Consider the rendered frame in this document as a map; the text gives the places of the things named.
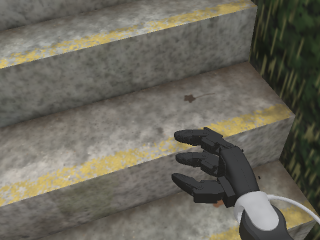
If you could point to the right robot hand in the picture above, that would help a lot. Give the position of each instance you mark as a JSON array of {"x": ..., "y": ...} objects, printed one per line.
[{"x": 235, "y": 176}]

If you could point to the robot right forearm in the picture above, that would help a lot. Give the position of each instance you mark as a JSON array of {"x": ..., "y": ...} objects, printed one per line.
[{"x": 258, "y": 219}]

